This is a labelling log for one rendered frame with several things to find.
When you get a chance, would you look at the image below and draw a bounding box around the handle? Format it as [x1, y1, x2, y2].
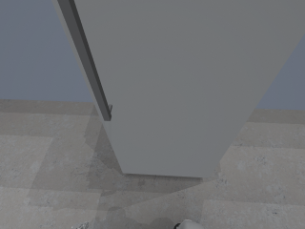
[57, 0, 112, 121]

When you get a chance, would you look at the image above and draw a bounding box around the fridge door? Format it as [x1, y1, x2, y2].
[51, 0, 305, 178]

